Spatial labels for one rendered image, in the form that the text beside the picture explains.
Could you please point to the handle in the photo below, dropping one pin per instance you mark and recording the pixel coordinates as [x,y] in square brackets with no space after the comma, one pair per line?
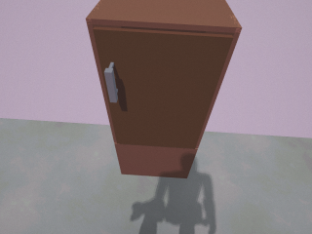
[110,83]

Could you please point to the cupboard door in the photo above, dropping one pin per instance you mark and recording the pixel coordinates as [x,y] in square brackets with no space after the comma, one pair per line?
[166,82]

